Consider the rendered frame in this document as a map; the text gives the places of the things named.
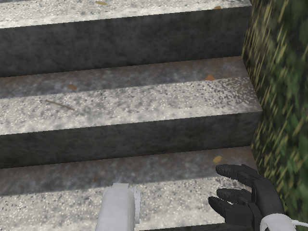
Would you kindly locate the robot right hand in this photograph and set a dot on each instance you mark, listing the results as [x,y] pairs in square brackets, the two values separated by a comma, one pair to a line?
[247,208]

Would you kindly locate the robot left thigh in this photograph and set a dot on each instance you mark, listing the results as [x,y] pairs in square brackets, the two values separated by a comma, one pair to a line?
[120,208]

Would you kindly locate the right robot forearm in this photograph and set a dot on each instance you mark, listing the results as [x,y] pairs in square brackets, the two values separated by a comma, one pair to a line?
[277,222]

